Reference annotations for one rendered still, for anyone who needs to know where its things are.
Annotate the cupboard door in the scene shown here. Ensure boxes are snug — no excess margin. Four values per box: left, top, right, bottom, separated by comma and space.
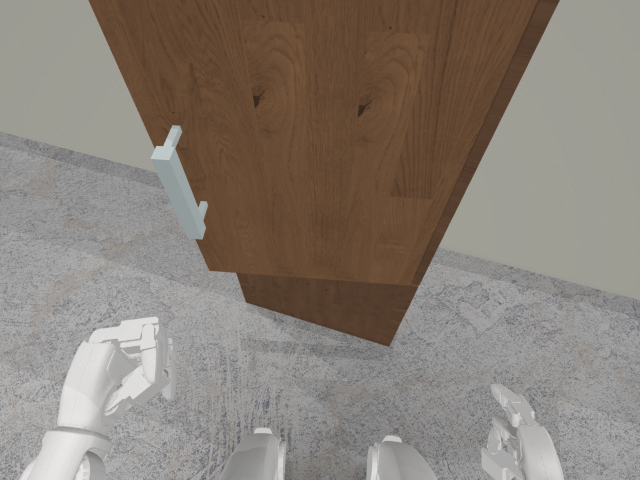
89, 0, 538, 286

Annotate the right robot hand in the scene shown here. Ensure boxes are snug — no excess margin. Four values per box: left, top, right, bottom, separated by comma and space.
481, 382, 564, 480

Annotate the left robot hand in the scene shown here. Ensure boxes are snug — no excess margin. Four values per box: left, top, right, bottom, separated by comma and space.
57, 317, 178, 436

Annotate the robot right shin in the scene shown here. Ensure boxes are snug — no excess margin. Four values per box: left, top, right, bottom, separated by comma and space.
381, 435, 402, 443

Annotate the handle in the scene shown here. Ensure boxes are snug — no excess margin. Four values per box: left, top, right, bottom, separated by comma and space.
151, 125, 208, 240

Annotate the robot left thigh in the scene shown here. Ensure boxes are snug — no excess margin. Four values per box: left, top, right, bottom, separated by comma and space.
218, 433, 286, 480

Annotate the robot left forearm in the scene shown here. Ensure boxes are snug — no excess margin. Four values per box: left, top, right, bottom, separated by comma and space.
19, 427, 113, 480

